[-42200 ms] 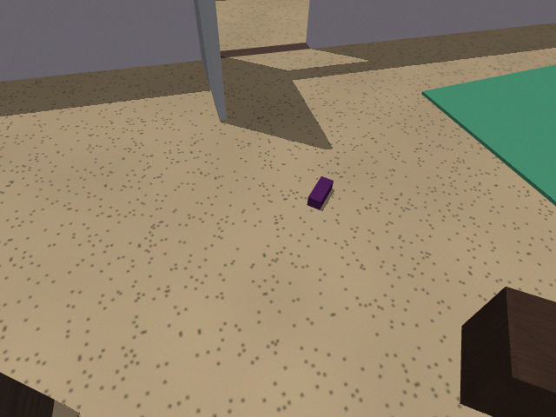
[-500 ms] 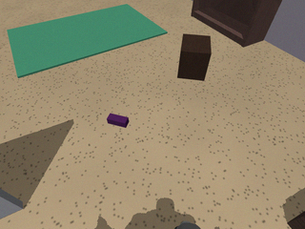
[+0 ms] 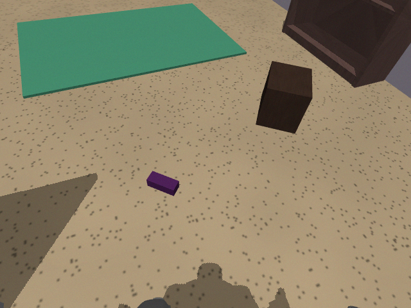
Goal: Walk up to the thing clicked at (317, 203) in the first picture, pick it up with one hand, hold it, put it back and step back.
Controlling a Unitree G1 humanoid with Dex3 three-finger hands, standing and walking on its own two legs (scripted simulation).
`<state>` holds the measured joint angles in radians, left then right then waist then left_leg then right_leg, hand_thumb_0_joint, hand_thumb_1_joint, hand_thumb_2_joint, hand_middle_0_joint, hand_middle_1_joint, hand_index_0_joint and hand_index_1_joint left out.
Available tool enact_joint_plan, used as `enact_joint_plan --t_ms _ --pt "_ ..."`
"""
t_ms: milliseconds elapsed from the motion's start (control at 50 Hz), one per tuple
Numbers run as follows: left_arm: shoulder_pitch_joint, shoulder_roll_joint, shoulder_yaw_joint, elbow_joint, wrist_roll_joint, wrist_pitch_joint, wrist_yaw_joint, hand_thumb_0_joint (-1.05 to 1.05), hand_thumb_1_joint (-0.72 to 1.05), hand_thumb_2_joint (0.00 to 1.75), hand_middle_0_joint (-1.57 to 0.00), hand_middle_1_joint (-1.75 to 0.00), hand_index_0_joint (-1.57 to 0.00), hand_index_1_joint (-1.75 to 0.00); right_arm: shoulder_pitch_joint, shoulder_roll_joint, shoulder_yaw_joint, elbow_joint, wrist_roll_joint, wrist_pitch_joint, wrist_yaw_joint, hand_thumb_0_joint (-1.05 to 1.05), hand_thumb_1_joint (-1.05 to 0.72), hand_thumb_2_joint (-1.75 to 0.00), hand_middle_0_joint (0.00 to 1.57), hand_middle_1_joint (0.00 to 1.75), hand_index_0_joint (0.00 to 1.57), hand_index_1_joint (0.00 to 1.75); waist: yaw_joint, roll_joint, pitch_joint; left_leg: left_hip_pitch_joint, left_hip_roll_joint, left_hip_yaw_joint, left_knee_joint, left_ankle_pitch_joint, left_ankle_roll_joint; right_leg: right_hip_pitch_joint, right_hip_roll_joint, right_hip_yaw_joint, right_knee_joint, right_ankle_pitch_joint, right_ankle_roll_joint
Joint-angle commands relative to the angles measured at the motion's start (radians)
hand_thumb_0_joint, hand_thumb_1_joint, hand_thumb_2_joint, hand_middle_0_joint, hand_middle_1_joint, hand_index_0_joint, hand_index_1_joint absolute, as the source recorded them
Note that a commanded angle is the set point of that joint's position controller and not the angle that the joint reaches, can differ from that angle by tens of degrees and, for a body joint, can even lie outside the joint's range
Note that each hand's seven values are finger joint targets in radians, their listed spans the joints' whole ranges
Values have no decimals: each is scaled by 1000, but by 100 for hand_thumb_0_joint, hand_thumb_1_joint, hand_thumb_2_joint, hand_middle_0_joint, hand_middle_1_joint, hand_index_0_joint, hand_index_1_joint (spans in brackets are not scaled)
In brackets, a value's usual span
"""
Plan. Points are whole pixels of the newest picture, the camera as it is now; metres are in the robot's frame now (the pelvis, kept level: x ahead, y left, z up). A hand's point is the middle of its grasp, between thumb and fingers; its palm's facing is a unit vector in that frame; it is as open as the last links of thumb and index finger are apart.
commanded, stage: walk up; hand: left
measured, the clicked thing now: (163, 183) +0.83 +0.22 -0.72
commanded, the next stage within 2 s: none
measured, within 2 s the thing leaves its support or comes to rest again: neither
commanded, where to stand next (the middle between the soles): +0.43 +0.00 m, yaw +0 degrees
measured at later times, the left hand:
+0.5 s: hand (104, 234) +0.28 +0.24 -0.11, palm faces -0.04 -0.91 -0.41, open 7.3 cm
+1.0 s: hand (103, 208) +0.37 +0.28 -0.15, palm faces -0.05 -0.94 -0.34, open 7.4 cm
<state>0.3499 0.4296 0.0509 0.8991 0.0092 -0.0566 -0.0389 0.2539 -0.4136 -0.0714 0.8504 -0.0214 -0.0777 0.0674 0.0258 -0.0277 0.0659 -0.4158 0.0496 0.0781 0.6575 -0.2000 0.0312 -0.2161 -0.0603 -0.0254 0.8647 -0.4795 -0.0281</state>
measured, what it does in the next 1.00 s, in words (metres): walks ahead: right foot, then left foot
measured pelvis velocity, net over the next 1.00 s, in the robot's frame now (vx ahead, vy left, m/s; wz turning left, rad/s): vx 0.32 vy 0.01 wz -0.02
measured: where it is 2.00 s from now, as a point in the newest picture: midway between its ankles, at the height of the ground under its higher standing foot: (199, 273)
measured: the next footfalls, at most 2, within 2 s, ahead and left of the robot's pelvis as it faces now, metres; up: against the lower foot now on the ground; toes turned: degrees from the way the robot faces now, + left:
right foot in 0.40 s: +0.29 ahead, -0.15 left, +0.00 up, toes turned -6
left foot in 0.82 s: +0.40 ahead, +0.12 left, +0.00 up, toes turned +0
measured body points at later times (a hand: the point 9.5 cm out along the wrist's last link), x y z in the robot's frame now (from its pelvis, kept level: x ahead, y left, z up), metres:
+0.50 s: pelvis +0.18 -0.03 +0.01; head +0.19 -0.06 +0.45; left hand +0.28 +0.28 -0.08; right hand +0.20 -0.35 -0.13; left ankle +0.12 +0.10 -0.67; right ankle +0.25 -0.14 -0.72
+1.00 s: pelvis +0.32 +0.01 +0.01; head +0.35 +0.03 +0.46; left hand +0.37 +0.32 -0.12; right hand +0.39 -0.31 -0.08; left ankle +0.38 +0.12 -0.72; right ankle +0.31 -0.13 -0.67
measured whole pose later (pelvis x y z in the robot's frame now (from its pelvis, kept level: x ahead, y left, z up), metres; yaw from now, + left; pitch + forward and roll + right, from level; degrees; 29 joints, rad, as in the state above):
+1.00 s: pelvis +0.32 +0.01 +0.01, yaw -1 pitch -2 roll -1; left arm 0.29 0.43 0.03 0.91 0.00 -0.03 -0.01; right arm 0.27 -0.38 -0.03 0.85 -0.01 -0.06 0.02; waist 0.01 -0.05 0.10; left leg -0.32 0.04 0.07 0.58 -0.22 0.03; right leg -0.40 -0.03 -0.01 0.97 -0.47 -0.03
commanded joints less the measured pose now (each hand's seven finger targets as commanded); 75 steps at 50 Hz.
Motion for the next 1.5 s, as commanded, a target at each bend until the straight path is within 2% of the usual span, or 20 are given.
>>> enact_joint_plan --t_ms 0,80,180,340,360,400,420,520,700,780,800,820,840,920,1040,1100,1140,1160,1260,1480 --pt "5 227 45 -72 -15 -26 20 0 90 90 -20 -30 -20 -30 117 -299 -83 -56 28 -22 -33 0 -90 -90 20 30 20 30 -64 129 -33 347 313 -502 -409 -222 175 -439 6 142 324 87 -26" --pt "52 193 44 -27 -10 -13 -1 0 90 90 -20 -30 -20 -30 69 -244 -58 -70 20 -30 -37 0 -90 -90 20 30 20 30 -29 183 -29 251 222 -224 -397 27 165 -324 -35 73 158 158 9" --pt "-71 169 46 -74 7 -7 -23 0 90 90 -20 -30 -20 -30 103 -266 -65 -79 19 -30 -35 0 -90 -90 20 30 20 30 -63 166 5 287 234 -188 -419 -2 208 -357 -58 20 -50 215 25" --pt "-53 163 62 -53 8 -29 -20 0 90 90 -20 -30 -20 -30 63 -245 -50 -110 20 -7 -31 0 -90 -90 20 30 20 30 -4 85 -28 133 176 -97 -198 10 133 14 35 -60 -322 324 -6" --pt "12 197 81 -33 9 -36 -10 0 90 90 -20 -30 -20 -30 86 -205 -34 -114 19 -7 -33 0 -90 -90 20 30 20 30 31 -6 -76 63 140 -75 -48 33 103 174 40 -21 -345 255 -25" --pt "108 338 114 -48 3 -52 9 0 90 90 -20 -30 -20 -30 132 -147 -8 -123 23 -3 -36 0 -90 -90 20 30 20 30 68 -261 -114 -244 -71 -2 414 -310 15 327 -355 633 -634 -27 -189" --pt "69 333 107 -59 -9 -45 9 0 90 90 -20 -30 -20 -30 97 -232 -32 -96 12 11 -48 0 -90 -90 20 30 20 30 58 -137 -63 -231 -16 -102 487 -353 15 210 -383 663 -623 -65 -249" --pt "-35 237 78 -96 -10 -48 16 0 90 90 -20 -30 -20 -30 160 -203 -32 -22 17 17 -29 0 -90 -90 20 30 20 30 -13 -130 -28 -135 35 -125 356 -150 -6 68 -204 238 -594 273 -182" --pt "-47 252 80 -132 2 -38 2 0 90 90 -20 -30 -20 -30 37 -174 -43 -42 0 6 -4 0 -90 -90 20 30 20 30 8 -102 16 36 32 -33 -10 -2 -36 -100 -192 138 -600 17 -181" --pt "-69 198 42 -135 1 -17 10 0 90 90 -20 -30 -20 -30 117 -186 -51 -3 -3 -9 -30 0 -90 -90 20 30 20 30 -63 4 -22 294 -23 -12 -128 -39 -6 -221 -131 52 -355 120 -120" --pt "-48 141 19 -135 0 -13 15 0 90 90 -20 -30 -20 -30 172 -227 -58 10 -7 -15 -45 0 -90 -90 20 30 20 30 -87 150 -62 358 80 -165 -236 -129 31 -252 -82 -1 -143 214 -77" --pt "-4 94 9 -136 -18 -8 14 0 90 90 -20 -30 -20 -30 179 -321 -74 -16 -9 -20 -49 0 -90 -90 20 30 20 30 -76 341 -69 413 311 -593 -400 -229 138 -427 80 -70 91 33 -7" --pt "3 199 42 -93 -5 4 33 0 90 90 -20 -30 -20 -30 176 -349 -83 -18 13 -15 -47 0 -90 -90 20 30 20 30 -76 252 -50 352 377 -667 -387 -172 224 -390 39 32 180 -99 -15" --pt "38 190 31 -40 -14 10 40 0 90 90 -20 -30 -20 -30 74 -254 -48 -44 18 -8 -66 0 -90 -90 20 30 20 30 -18 196 -65 292 245 -292 -277 292 178 -311 -17 89 155 16 -11" --pt "-12 135 28 -3 -11 20 44 0 90 90 -20 -30 -20 -30 -16 -224 -19 -58 13 16 -75 0 -90 -90 20 30 20 30 -20 207 -92 146 209 -162 -174 452 168 -98 16 -8 -110 141 17" --pt "-3 144 31 28 -5 11 53 0 90 90 -20 -30 -20 -30 -79 -200 -4 -53 34 37 -72 0 -90 -90 20 30 20 30 15 149 -144 99 163 -135 -55 266 103 45 34 -9 -331 335 -4" --pt "-98 223 39 8 10 -5 57 0 90 90 -20 -30 -20 -30 -53 -118 22 -39 44 50 -70 0 -90 -90 20 30 20 30 -30 -60 -101 3 56 -80 39 -43 6 16 -176 299 -448 387 -79" --pt "-172 262 36 3 -3 1 54 0 90 90 -20 -30 -20 -30 -52 -141 12 -6 44 61 -77 0 -90 -90 20 30 20 30 -40 -106 -83 123 -11 -58 70 -257 -4 -147 -273 368 -489 359 -184" --pt "-242 165 -1 45 -10 16 47 0 90 90 -20 -30 -20 -30 -101 -195 10 91 30 49 -66 0 -90 -90 20 30 20 30 -31 -52 -62 182 101 -190 -199 -86 29 -137 -74 136 -406 223 -21" --pt "-329 140 -11 146 -19 18 43 0 90 90 -20 -30 -20 -30 -196 -163 41 220 24 42 -61 0 -90 -90 20 30 20 30 -16 21 -89 228 89 -142 -334 39 -2 47 -79 110 -526 349 -1"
